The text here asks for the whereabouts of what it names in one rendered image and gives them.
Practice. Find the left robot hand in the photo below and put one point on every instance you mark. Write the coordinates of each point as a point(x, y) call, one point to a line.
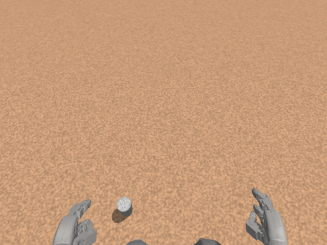
point(69, 231)

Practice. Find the right robot hand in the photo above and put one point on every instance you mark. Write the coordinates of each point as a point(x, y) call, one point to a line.
point(272, 224)

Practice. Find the cup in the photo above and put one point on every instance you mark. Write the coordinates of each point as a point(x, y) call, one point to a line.
point(124, 206)

